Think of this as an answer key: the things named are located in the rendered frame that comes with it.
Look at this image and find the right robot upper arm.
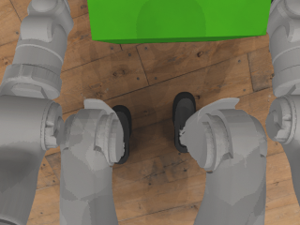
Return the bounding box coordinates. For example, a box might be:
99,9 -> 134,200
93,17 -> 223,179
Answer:
265,94 -> 300,207

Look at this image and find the left robot thigh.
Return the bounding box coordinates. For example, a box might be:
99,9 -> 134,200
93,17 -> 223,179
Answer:
59,109 -> 123,225

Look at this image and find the right robot forearm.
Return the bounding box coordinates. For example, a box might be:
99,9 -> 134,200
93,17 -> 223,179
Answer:
266,0 -> 300,98

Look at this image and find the left robot forearm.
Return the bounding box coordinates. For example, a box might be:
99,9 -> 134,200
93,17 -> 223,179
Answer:
0,0 -> 74,99

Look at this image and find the carton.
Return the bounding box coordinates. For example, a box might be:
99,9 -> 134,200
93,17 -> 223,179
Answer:
87,0 -> 272,44

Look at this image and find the right robot shin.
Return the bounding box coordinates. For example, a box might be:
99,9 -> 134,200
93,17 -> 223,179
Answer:
179,97 -> 268,160

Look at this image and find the left robot upper arm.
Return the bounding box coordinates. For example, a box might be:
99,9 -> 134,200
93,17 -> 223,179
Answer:
0,95 -> 65,225

